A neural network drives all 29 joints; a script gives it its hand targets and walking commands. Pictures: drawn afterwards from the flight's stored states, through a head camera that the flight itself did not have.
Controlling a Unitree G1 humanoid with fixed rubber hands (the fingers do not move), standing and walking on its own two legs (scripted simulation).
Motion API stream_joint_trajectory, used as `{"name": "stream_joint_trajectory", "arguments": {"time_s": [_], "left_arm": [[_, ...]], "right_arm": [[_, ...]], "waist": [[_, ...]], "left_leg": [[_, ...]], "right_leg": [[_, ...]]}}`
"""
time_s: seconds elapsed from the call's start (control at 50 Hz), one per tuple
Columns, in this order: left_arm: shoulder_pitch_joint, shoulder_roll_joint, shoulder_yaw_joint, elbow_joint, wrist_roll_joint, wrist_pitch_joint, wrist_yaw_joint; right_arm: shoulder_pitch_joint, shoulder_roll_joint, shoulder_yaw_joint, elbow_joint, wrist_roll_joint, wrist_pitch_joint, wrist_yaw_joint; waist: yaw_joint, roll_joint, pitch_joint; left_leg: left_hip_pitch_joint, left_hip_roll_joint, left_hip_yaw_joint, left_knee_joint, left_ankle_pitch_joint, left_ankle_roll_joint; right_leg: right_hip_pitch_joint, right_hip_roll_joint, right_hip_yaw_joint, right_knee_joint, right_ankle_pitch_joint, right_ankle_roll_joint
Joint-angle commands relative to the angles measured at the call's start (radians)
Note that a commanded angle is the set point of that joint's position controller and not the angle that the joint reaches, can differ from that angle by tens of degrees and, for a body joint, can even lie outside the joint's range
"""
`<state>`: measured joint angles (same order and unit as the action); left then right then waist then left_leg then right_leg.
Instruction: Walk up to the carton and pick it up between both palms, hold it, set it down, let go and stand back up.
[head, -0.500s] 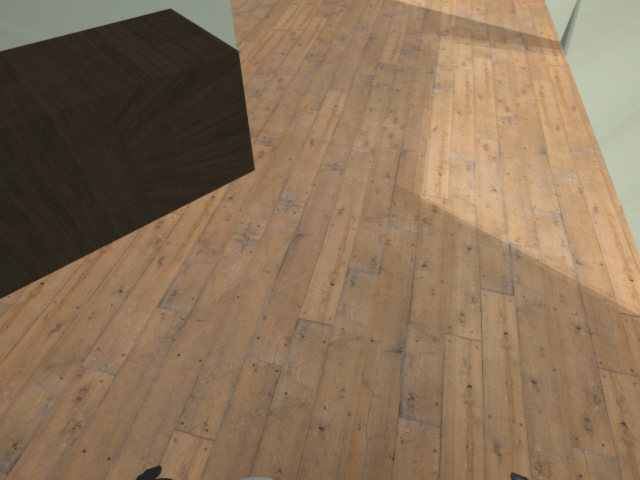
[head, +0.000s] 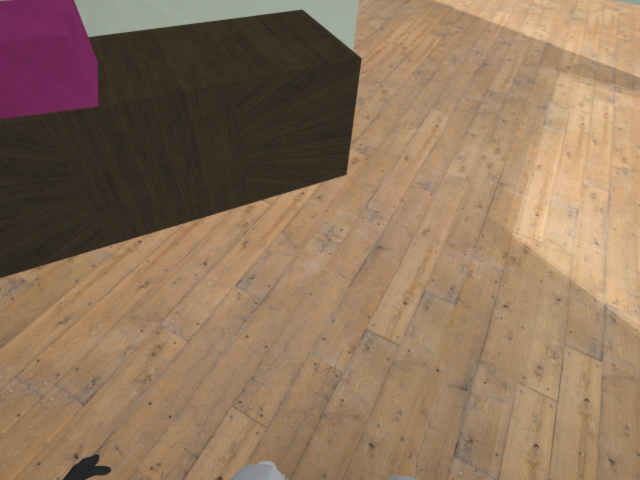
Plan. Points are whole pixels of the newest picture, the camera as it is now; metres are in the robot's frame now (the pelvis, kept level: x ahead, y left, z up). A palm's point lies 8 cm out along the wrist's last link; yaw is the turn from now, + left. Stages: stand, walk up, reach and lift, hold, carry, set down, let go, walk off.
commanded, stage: walk up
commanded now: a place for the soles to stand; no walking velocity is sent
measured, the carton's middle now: (31, 55) +1.19 +0.89 -0.08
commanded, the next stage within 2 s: none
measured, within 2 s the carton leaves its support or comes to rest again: neither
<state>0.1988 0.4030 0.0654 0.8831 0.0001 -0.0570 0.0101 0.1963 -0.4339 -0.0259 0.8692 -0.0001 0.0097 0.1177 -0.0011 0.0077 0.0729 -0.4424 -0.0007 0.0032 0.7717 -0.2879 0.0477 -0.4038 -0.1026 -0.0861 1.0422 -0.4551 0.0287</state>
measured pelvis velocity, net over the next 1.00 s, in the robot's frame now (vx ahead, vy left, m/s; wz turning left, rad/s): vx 0.16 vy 0.14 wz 0.35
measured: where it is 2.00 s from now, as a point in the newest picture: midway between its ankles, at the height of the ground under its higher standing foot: (219, 413)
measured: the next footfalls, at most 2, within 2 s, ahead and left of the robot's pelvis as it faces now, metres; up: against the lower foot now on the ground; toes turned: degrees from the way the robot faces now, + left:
right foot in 0.26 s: +0.14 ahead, -0.08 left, +0.00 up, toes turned -1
left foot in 0.64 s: +0.18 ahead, +0.24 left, +0.00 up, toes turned +18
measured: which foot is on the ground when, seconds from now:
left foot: down 0.00-0.26, up 0.28-0.62, down 0.64-1.00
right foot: up 0.00-0.24, down 0.26-0.64, up 0.66-1.00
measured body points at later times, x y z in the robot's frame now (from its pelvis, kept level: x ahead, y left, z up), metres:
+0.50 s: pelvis +0.06 +0.03 +0.01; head +0.07 +0.03 +0.46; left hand +0.11 +0.38 -0.08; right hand +0.22 -0.25 -0.10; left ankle +0.10 +0.17 -0.67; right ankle +0.10 -0.08 -0.71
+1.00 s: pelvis +0.16 +0.14 +0.02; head +0.18 +0.14 +0.47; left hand +0.15 +0.48 -0.07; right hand +0.36 -0.11 -0.09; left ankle +0.15 +0.22 -0.71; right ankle +0.25 +0.05 -0.66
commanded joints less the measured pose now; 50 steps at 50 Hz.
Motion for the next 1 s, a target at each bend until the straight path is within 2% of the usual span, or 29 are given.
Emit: {"name": "stream_joint_trajectory", "arguments": {"time_s": [0.0,0.04,0.1,0.16,0.18,0.2,0.22,0.24,0.26,0.28,0.3,0.32,0.36,0.44,0.48,0.52,0.58,0.6,0.62,0.64,0.66,0.68,0.7,0.72,0.76,0.8,0.88,0.94,0.98], "left_arm": [[0.006,0.255,0.071,-0.064,0.016,-0.04,-0.007],[0.013,0.249,0.072,-0.062,0.013,-0.039,-0.008],[-0.003,0.234,0.072,-0.069,0.013,-0.043,-0.006],[0.019,0.218,0.07,-0.072,0.01,-0.058,-0.001],[0.054,0.214,0.07,-0.064,0.01,-0.064,0.002],[0.114,0.205,0.072,-0.042,0.011,-0.073,0.008],[0.203,0.231,0.084,-0.015,0.017,-0.079,0.017],[0.287,0.307,0.107,-0.006,0.035,-0.082,0.029],[0.223,0.407,0.137,-0.035,0.044,-0.082,0.045],[0.116,0.409,0.136,-0.073,0.044,-0.082,0.05],[0.053,0.387,0.129,-0.084,0.04,-0.083,0.045],[0.027,0.35,0.122,-0.079,0.031,-0.088,0.038],[0.031,0.32,0.117,-0.072,0.022,-0.093,0.028],[0.07,0.349,0.124,-0.069,0.028,-0.087,0.011],[0.068,0.363,0.127,-0.07,0.03,-0.083,0.001],[0.043,0.381,0.131,-0.073,0.034,-0.08,-0.009],[-0.036,0.376,0.127,-0.088,0.04,-0.071,-0.021],[-0.063,0.35,0.114,-0.091,0.041,-0.064,-0.023],[-0.055,0.291,0.09,-0.092,0.047,-0.057,-0.025],[-0.077,0.2,0.06,-0.114,0.026,-0.049,-0.031],[-0.125,0.194,0.049,-0.141,0.011,-0.047,-0.033],[-0.135,0.253,0.054,-0.128,0.009,-0.045,-0.031],[-0.102,0.258,0.05,-0.107,0.003,-0.051,-0.033],[-0.065,0.256,0.049,-0.09,0.006,-0.053,-0.033],[-0.01,0.248,0.054,-0.064,0.011,-0.046,-0.033],[-0.018,0.243,0.056,-0.065,0.013,-0.041,-0.036],[-0.059,0.238,0.056,-0.072,0.018,-0.043,-0.04],[-0.088,0.227,0.056,-0.085,0.02,-0.051,-0.044],[-0.083,0.216,0.055,-0.087,0.017,-0.062,-0.044]], "right_arm": [[-0.003,-0.259,-0.134,-0.138,-0.037,-0.017,-0.033],[-0.009,-0.249,-0.127,-0.149,-0.041,-0.017,-0.024],[-0.004,-0.246,-0.123,-0.153,-0.042,-0.01,-0.015],[0.009,-0.237,-0.12,-0.161,-0.047,-0.006,-0.01],[-0.017,-0.234,-0.119,-0.172,-0.044,-0.003,-0.008],[-0.07,-0.219,-0.113,-0.189,-0.042,0.002,-0.006],[-0.121,-0.189,-0.102,-0.203,-0.035,0.006,-0.005],[-0.119,-0.13,-0.084,-0.208,-0.029,0.002,-0.009],[-0.13,-0.099,-0.07,-0.198,-0.039,0.002,-0.013],[-0.124,-0.196,-0.088,-0.174,-0.048,0.003,-0.017],[-0.081,-0.243,-0.1,-0.144,-0.045,0.001,-0.011],[-0.05,-0.252,-0.108,-0.124,-0.042,0.001,-0.003],[-0.023,-0.233,-0.115,-0.106,-0.038,0.003,0.011],[-0.112,-0.205,-0.106,-0.136,-0.037,0.002,0.015],[-0.141,-0.205,-0.103,-0.142,-0.036,-0.009,0.013],[-0.133,-0.203,-0.1,-0.139,-0.032,-0.024,0.012],[-0.017,-0.211,-0.107,-0.104,-0.023,-0.04,0.006],[0.062,-0.219,-0.114,-0.073,-0.022,-0.047,-0.001],[0.195,-0.245,-0.129,-0.026,-0.022,-0.055,-0.017],[0.284,-0.331,-0.155,-0.016,-0.025,-0.063,-0.038],[0.255,-0.378,-0.153,-0.037,-0.02,-0.071,-0.05],[0.206,-0.376,-0.158,-0.047,-0.009,-0.069,-0.057],[0.17,-0.351,-0.147,-0.056,-0.002,-0.069,-0.066],[0.148,-0.319,-0.14,-0.065,0.002,-0.072,-0.072],[0.115,-0.256,-0.12,-0.072,-0.002,-0.077,-0.075],[0.113,-0.241,-0.113,-0.082,-0.005,-0.084,-0.072],[0.104,-0.241,-0.106,-0.085,-0.006,-0.085,-0.066],[0.109,-0.245,-0.105,-0.083,-0.006,-0.084,-0.06],[0.086,-0.241,-0.101,-0.09,-0.006,-0.082,-0.056]], "waist": [[-0.028,0.165,-0.076],[-0.024,0.155,-0.077],[-0.034,0.154,-0.041],[-0.038,0.162,-0.083],[-0.019,0.154,-0.114],[0.03,0.133,-0.131],[0.091,0.09,-0.152],[0.131,-0.086,-0.186],[0.13,-0.209,-0.139],[0.098,-0.035,-0.091],[0.054,0.04,-0.077],[0.026,0.044,-0.053],[0.02,-0.022,-0.064],[0.073,-0.081,-0.025],[0.081,-0.087,-0.017],[0.068,-0.117,-0.017],[-0.005,-0.126,-0.106],[-0.054,-0.081,-0.14],[-0.12,0.085,-0.221],[-0.187,0.375,-0.188],[-0.174,0.384,-0.112],[-0.127,0.153,-0.087],[-0.093,0.092,-0.087],[-0.077,0.091,-0.111],[-0.052,0.129,-0.134],[-0.055,0.103,-0.118],[-0.059,0.069,-0.055],[-0.068,0.069,-0.023],[-0.061,0.076,-0.042]], "left_leg": [[0.212,0.183,-0.537,-0.556,-0.357,0.148],[0.192,0.18,-0.504,-0.545,-0.343,0.176],[0.176,0.197,-0.519,-0.56,-0.383,0.213],[0.193,0.201,-0.538,-0.533,-0.318,0.236],[0.164,0.182,-0.502,-0.489,-0.294,0.221],[0.051,0.139,-0.425,-0.415,-0.281,0.182],[-0.144,0.066,-0.317,-0.324,-0.302,0.104],[-0.326,-0.05,-0.183,-0.102,-0.316,0.011],[-0.441,-0.103,-0.107,0.18,-0.216,-0.046],[-0.443,-0.013,-0.188,0.292,-0.157,-0.048],[-0.391,0.034,-0.185,0.314,-0.118,-0.051],[-0.349,0.062,-0.179,0.318,-0.077,-0.056],[-0.284,0.081,-0.123,0.298,-0.026,-0.069],[-0.295,0.108,-0.071,0.191,-0.059,-0.075],[-0.266,0.119,-0.045,0.127,-0.103,-0.07],[-0.201,0.125,-0.03,0.049,-0.141,-0.055],[0.003,0.099,0.048,-0.077,-0.102,-0.01],[0.146,0.068,0.067,-0.136,-0.07,0.003],[0.349,-0.005,0.033,-0.175,-0.145,0.033],[0.471,0.122,-0.385,-0.393,-0.41,0.12],[0.45,0.247,-0.829,-0.601,-0.473,0.164],[0.391,0.285,-0.826,-0.589,-0.457,0.168],[0.393,0.265,-0.738,-0.552,-0.326,0.153],[0.42,0.237,-0.64,-0.507,-0.188,0.13],[0.394,0.2,-0.529,-0.48,-0.063,0.113],[0.385,0.206,-0.504,-0.484,-0.067,0.127],[0.332,0.208,-0.477,-0.528,-0.215,0.165],[0.313,0.223,-0.463,-0.536,-0.203,0.199],[0.307,0.209,-0.425,-0.506,-0.12,0.202]], "right_leg": [[-0.21,0.023,0.074,0.014,0.023,-0.05],[-0.16,0.039,0.062,-0.084,0.01,-0.048],[-0.136,0.066,0.045,-0.208,-0.021,-0.047],[-0.061,0.081,0.049,-0.329,-0.013,-0.057],[0.024,0.085,0.051,-0.417,0.029,-0.067],[0.192,0.086,0.05,-0.555,0.116,-0.083],[0.454,0.08,0.062,-0.666,0.176,-0.097],[0.64,-0.083,0.277,-0.78,0.013,-0.112],[0.55,-0.412,0.671,-0.917,-0.299,-0.167],[0.445,-0.462,0.714,-0.923,-0.354,-0.198],[0.381,-0.443,0.636,-0.898,-0.307,-0.203],[0.351,-0.373,0.509,-0.878,-0.212,-0.18],[0.34,-0.285,0.31,-0.864,-0.11,-0.146],[0.343,-0.308,0.235,-0.831,-0.114,-0.218],[0.323,-0.326,0.205,-0.813,-0.132,-0.251],[0.286,-0.329,0.143,-0.778,-0.113,-0.251],[0.233,-0.308,0.015,-0.656,-0.07,-0.209],[0.154,-0.266,-0.059,-0.536,-0.055,-0.174],[0.054,-0.18,-0.129,-0.259,-0.011,-0.142],[-0.225,-0.037,-0.178,0.11,0.005,-0.086],[-0.446,0.095,-0.04,0.228,-0.128,-0.055],[-0.425,0.037,0.054,0.233,-0.093,-0.065],[-0.397,0.014,0.077,0.192,-0.031,-0.068],[-0.364,-0.003,0.096,0.141,0.028,-0.07],[-0.284,-0.009,0.101,0.048,0.079,-0.062],[-0.284,-0.008,0.093,0.0,0.101,-0.057],[-0.283,-0.007,0.086,-0.12,0.135,-0.05],[-0.256,-0.005,0.076,-0.221,0.149,-0.043],[-0.18,0.009,0.066,-0.309,0.17,-0.046]]}}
